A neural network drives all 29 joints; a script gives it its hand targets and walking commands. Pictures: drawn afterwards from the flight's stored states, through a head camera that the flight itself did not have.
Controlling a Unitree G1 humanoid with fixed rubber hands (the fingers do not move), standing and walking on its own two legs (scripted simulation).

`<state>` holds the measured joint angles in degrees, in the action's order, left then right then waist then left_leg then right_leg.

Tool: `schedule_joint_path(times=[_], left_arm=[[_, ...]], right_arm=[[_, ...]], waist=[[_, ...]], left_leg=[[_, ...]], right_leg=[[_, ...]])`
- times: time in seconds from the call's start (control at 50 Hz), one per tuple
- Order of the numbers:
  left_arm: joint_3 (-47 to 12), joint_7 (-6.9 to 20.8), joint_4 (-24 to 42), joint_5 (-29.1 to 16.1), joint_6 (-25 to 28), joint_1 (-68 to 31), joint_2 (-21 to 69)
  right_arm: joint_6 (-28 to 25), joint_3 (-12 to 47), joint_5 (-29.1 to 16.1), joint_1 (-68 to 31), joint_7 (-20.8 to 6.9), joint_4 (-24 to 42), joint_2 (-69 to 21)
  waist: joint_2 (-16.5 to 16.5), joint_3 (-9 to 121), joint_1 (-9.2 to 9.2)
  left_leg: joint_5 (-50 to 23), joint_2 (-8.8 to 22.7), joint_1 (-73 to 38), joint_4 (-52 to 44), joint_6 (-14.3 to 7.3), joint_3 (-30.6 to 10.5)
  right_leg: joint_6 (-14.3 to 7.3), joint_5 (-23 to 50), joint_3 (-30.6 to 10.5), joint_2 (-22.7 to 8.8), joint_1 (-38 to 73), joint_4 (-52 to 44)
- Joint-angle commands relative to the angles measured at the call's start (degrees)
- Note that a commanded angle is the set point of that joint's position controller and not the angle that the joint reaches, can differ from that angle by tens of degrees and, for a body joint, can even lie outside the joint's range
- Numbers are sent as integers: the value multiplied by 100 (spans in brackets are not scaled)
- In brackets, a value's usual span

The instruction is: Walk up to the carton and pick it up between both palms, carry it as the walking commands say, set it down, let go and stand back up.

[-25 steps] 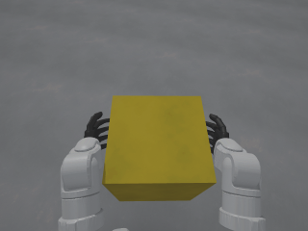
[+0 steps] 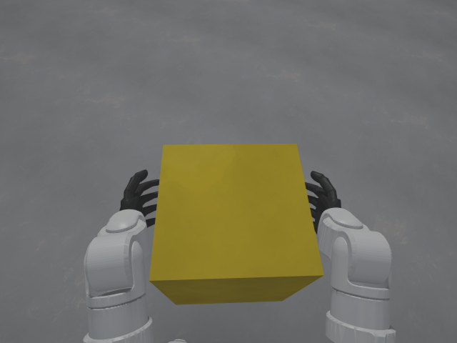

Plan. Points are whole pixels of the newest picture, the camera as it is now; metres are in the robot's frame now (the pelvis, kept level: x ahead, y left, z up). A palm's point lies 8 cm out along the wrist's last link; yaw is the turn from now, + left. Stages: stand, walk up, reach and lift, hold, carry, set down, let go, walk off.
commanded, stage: carry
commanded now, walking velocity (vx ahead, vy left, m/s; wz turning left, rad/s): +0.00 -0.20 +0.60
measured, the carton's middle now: (229, 232) +0.30 +0.00 +0.01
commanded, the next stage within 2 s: none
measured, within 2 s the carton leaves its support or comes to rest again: neither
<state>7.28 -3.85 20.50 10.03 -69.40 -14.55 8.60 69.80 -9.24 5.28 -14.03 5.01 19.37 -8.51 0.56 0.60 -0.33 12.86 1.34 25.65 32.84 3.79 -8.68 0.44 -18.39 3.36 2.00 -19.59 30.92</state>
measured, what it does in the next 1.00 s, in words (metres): steps to the right, turning left: left foot, then right foot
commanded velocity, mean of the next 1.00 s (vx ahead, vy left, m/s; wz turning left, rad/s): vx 0.00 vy -0.07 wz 0.22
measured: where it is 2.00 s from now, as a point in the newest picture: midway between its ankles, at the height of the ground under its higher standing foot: outside the picture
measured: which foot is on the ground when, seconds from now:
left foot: down 0.00-0.00, up 0.02-0.48, down 0.50-0.80, up 0.82-1.00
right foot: down 0.00-0.50, up 0.52-0.76, down 0.78-1.00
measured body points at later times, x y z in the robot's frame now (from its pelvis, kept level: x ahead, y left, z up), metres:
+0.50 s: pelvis -0.01 -0.04 -0.02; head +0.02 -0.02 +0.43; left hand +0.24 +0.18 +0.06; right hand +0.31 -0.12 +0.06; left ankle -0.03 +0.06 -0.73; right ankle -0.01 -0.09 -0.73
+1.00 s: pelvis -0.03 -0.10 +0.01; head -0.02 -0.12 +0.46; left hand +0.20 +0.13 +0.11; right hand +0.29 -0.16 +0.09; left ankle -0.11 +0.05 -0.66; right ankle +0.00 -0.15 -0.73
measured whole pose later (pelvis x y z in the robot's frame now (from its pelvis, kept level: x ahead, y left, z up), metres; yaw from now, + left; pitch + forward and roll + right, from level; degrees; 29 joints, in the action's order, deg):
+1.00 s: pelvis -0.03 -0.10 +0.01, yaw +19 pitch +3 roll +3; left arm 6.2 -3.7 20.6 10.0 -69.9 -13.2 8.4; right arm 70.0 -8.3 5.1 -11.7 5.0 20.1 -8.0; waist 0.3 3.6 -0.4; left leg 24.4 1.4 28.7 59.2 1.2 -1.3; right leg -5.1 -17.1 11.9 -3.5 -18.7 32.3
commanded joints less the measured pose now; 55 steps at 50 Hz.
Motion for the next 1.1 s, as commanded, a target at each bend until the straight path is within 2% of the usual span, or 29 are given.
schedule_joint_path(times=[0.0, 0.02, 0.06, 0.08, 0.14, 0.18, 0.26, 0.34, 0.4, 0.42, 0.44, 0.46, 0.48, 0.5, 0.52, 0.56, 0.62, 0.66, 0.7, 0.72, 0.74, 0.76, 0.78, 0.8, 0.82, 0.86, 0.9, 0.98, 1.08], left_arm=[[-4086, 1266, 514, -2637, 29, -2273, 5086], [-4127, 1292, 613, -2659, -2, -2360, 5107], [-3924, 1303, 321, -2567, -41, -2043, 5130], [-3871, 1317, 239, -2577, -51, -1878, 5067], [-3811, 1355, 155, -2556, -68, -1708, 5036], [-3747, 1376, 40, -2519, -56, -1609, 5001], [-3753, 1377, -41, -2507, -38, -1541, 5090], [-3862, 1340, 10, -2526, 3, -1571, 5192], [-3986, 1292, 67, -2478, 17, -1742, 5201], [-4036, 1272, -24, -2459, 13, -1678, 5180], [-4079, 1250, 31, -2463, 6, -1680, 5111], [-4183, 1240, 172, -2525, 38, -1931, 5102], [-4246, 1254, 108, -2567, 32, -1934, 5099], [-4256, 1271, 318, -2634, 58, -2006, 5178], [-4273, 1271, 357, -2654, 83, -2037, 5274], [-4253, 1268, 396, -2675, 102, -2069, 5394], [-4324, 1225, 643, -2738, 120, -2013, 5374], [-4263, 1230, 631, -2699, 106, -1855, 5264], [-4229, 1251, 700, -2697, 117, -1958, 5261], [-4189, 1269, 703, -2658, 111, -1836, 5213], [-4115, 1296, 526, -2623, 90, -1715, 5181], [-4090, 1330, 486, -2625, 76, -1690, 5112], [-4064, 1357, 315, -2621, 54, -1564, 5153], [-3999, 1393, 268, -2611, 18, -1667, 5147], [-3922, 1431, 164, -2578, -36, -1744, 5127], [-3884, 1427, 89, -2556, -52, -1811, 5052], [-3822, 1467, 11, -2586, -88, -1798, 4994], [-3650, 1515, -422, -2521, -171, -1442, 4939], [-3583, 1519, -477, -2444, -144, -1468, 4889]], right_arm=[[20, 4632, -2460, -3121, -1399, 1181, -4985], [29, 4636, -2448, -3124, -1387, 1124, -5006], [60, 4725, -2516, -3306, -1334, 1145, -4967], [55, 4748, -2521, -3300, -1295, 1171, -4894], [108, 4811, -2481, -3048, -1242, 1028, -4897], [114, 4865, -2512, -3167, -1223, 1098, -4876], [112, 4837, -2535, -3146, -1234, 1079, -4949], [103, 4784, -2563, -3119, -1283, 1131, -4929], [87, 4623, -2528, -2917, -1369, 957, -4855], [79, 4603, -2528, -2925, -1397, 913, -4824], [84, 4526, -2483, -2741, -1413, 764, -4798], [37, 4493, -2488, -2731, -1452, 709, -4761], [-5, 4472, -2425, -2571, -1467, 652, -4750], [-25, 4505, -2396, -2498, -1454, 688, -4902], [-42, 4560, -2444, -2661, -1457, 947, -4927], [-22, 4535, -2493, -2770, -1473, 1031, -4986], [-73, 4578, -2455, -2544, -1438, 1186, -4926], [-78, 4547, -2401, -2427, -1426, 1159, -4909], [-86, 4555, -2368, -2471, -1416, 1056, -4957], [-95, 4632, -2350, -2448, -1413, 1124, -4895], [-82, 4693, -2377, -2552, -1383, 1108, -4914], [-80, 4769, -2406, -2688, -1370, 1253, -4903], [-26, 4745, -2397, -2814, -1367, 1181, -4858], [-14, 4727, -2393, -2881, -1365, 1072, -4890], [7, 4683, -2363, -2948, -1368, 915, -4844], [38, 4712, -2385, -2947, -1347, 758, -4847], [65, 4756, -2362, -2999, -1303, 759, -4800], [169, 4726, -2286, -2806, -1245, 429, -4793], [184, 4693, -2285, -2874, -1282, 324, -4752]], waist=[[642, 2345, -39], [399, 2125, -34], [332, 2028, -29], [470, 2167, -34], [843, 2073, 1], [989, 2063, 38], [845, 2221, 78], [940, 2372, 79], [630, 2498, -9], [422, 2435, -90], [-319, 2500, -143], [-1825, 2444, -99], [-2084, 2298, -43], [-1504, 2421, -76], [-1127, 2242, -82], [-903, 2443, -87], [-1399, 2862, -74], [-1462, 2903, -76], [-1495, 2936, 10], [-1215, 2992, 12], [-488, 3032, 48], [712, 2866, 71], [1386, 2639, 79], [919, 2533, 104], [503, 2227, 116], [370, 1898, 93], [699, 1935, 50], [988, 2001, 84], [933, 2148, 129]], left_leg=[[2095, 133, 1497, 3363, -87, 876], [1794, 160, 1430, 3665, -106, 816], [1387, 185, 1471, 3719, -57, 1018], [1233, 130, 1459, 3679, -43, 1118], [1063, 96, 1391, 3482, 31, 1364], [1163, 74, 1448, 3175, 51, 1510], [1043, 127, 1313, 2583, -54, 1681], [999, 150, 889, 1835, -190, 1723], [688, 176, 192, 732, -407, 1661], [-63, 283, -251, -301, -498, 1394], [-1507, 676, -1137, -636, -724, 370], [-4595, 1894, -2096, -701, -1179, -1773], [-5797, 2183, -2722, -591, -1608, -2892], [-5332, 2058, -2609, -550, -1761, -2558], [-4572, 1832, -2316, -654, -1615, -2245], [-4012, 1489, -2275, -690, -1292, -1507], [-4604, 1289, -2499, -459, -1214, -948], [-4217, 1187, -2363, -472, -1132, -853], [-3538, 979, -1844, -285, -941, -550], [-2928, 848, -1282, -144, -747, -381], [-1810, 623, -405, 217, -517, -55], [38, 96, 762, 951, -291, 607], [2023, -70, 1064, 1987, -293, 965], [2141, 131, 1041, 2718, -297, 906], [1808, 138, 998, 3087, -256, 895], [1366, 203, 965, 3131, -208, 971], [1120, 198, 1042, 3068, -162, 1063], [1092, 75, 1012, 2320, -150, 1275], [1218, 11, 666, 1741, -247, 1368]], right_leg=[[-1176, 2590, -725, -2626, 1985, -936], [-1003, 2225, -420, -2361, 1797, -996], [-811, 2948, 97, -2014, 2062, -715], [-690, 3344, 237, -1898, 2233, -565], [-707, 3770, 535, -1750, 2444, -418], [-872, 3951, 528, -1799, 2612, -323], [-1130, 4017, 594, -1970, 2637, -60], [-1164, 4096, 661, -2095, 2431, 264], [-1052, 3611, 691, -2098, 1991, 640], [-818, 3220, 793, -1906, 1638, 918], [-469, 2234, 712, -1535, 740, 1508], [-23, -217, 669, -815, -697, 2332], [163, -2149, -59, -307, -1606, 2887], [115, -2099, -403, -341, -1467, 3051], [138, -2007, -256, -284, -1513, 2949], [146, -1377, -171, -270, -1291, 2468], [199, -1034, 43, -152, -786, 1687], [224, -865, 173, -102, -264, 900], [205, -23, 366, -199, 773, -366], [142, 414, 207, -508, 1502, -554], [-42, 1121, -208, -1070, 2371, -672], [-426, 2943, -1181, -2219, 2993, -670], [-1044, 3688, -1258, -2984, 2450, -733], [-1246, 3231, -1062, -2924, 2135, -808], [-1152, 2437, -838, -2683, 1652, -989], [-1036, 1248, -484, -2364, 1346, -1229], [-885, 2112, -282, -2131, 1635, -1035], [-909, 3579, -43, -1988, 2210, -640], [-1071, 2905, -243, -2309, 1941, -608]])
